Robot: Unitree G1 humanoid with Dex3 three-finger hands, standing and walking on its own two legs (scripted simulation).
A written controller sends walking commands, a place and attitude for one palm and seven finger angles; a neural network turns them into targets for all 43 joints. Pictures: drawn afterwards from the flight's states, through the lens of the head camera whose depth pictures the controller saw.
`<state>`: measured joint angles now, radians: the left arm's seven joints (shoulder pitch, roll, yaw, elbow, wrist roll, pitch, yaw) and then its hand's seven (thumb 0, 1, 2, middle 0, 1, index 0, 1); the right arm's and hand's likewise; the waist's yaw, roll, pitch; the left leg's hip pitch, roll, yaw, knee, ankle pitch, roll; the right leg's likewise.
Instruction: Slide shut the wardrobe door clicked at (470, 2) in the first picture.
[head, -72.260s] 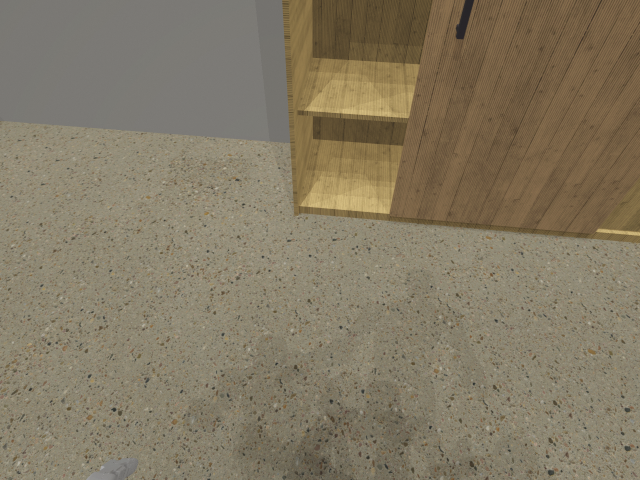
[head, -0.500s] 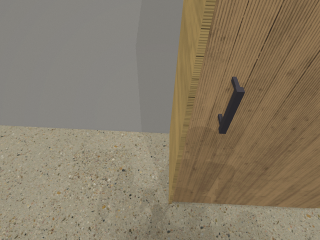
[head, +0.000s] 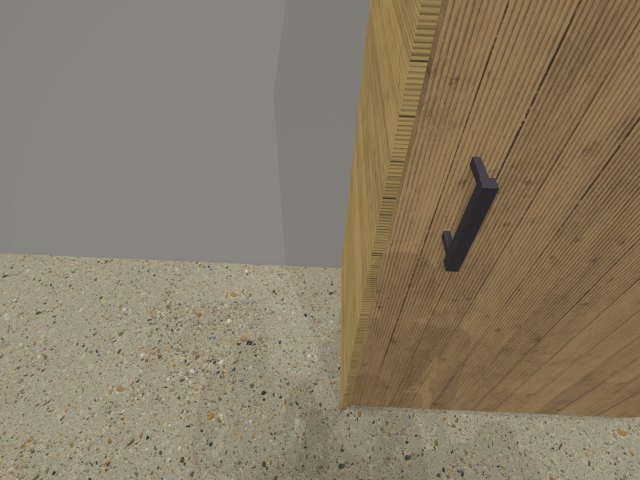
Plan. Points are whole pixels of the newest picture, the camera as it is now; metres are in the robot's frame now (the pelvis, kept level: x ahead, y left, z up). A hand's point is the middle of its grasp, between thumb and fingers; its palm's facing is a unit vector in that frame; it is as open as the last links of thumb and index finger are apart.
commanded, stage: look again from close up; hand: right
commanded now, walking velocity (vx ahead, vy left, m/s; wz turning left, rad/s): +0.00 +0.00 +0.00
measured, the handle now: (464, 217) +0.42 -0.16 +0.12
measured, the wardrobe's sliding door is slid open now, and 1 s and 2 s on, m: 0.00 0.00 0.00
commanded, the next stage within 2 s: raise the hand with hooked fingers in 0.50 s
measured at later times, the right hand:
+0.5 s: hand out of the picture -0.03 -0.16 -0.18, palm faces +0.06 +0.98 -0.19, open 7.4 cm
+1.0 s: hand out of the picture +0.14 -0.15 -0.02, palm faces -0.05 +1.00 +0.04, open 8.4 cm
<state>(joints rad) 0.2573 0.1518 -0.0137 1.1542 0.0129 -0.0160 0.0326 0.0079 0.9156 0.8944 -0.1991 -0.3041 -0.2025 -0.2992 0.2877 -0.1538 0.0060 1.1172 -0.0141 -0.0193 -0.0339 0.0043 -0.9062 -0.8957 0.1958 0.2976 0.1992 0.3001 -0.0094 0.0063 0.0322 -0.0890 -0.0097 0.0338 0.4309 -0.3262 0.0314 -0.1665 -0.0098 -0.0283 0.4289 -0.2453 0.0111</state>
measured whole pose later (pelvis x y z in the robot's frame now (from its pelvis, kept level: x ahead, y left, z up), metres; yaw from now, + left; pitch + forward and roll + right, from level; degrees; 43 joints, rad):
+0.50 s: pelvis +0.00 +0.00 +0.00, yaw -1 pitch -1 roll -1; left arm 0.27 0.14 -0.01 1.16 0.01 -0.02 0.04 0.01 0.92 0.89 -0.20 -0.30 -0.20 -0.30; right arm 0.32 -0.14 0.00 1.13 -0.01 -0.02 -0.04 0.00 -0.91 -0.90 0.20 0.30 0.20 0.30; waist -0.02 0.01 0.03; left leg -0.09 -0.01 0.05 0.43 -0.33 0.04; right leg -0.17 -0.01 -0.02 0.43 -0.24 0.02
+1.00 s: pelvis -0.05 +0.00 -0.06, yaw -1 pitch +8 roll -1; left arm 0.14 0.27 0.06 0.50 -0.03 -0.20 0.03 0.01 0.91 0.89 -0.20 -0.30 -0.20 -0.30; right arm 0.42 -0.15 -0.07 0.08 0.24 -0.40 0.29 0.01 -0.64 -0.78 0.22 0.47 0.22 0.47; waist -0.01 0.01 -0.13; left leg -0.61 0.01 0.05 1.00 -0.52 0.04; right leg -0.68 -0.01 -0.02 0.96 -0.41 0.01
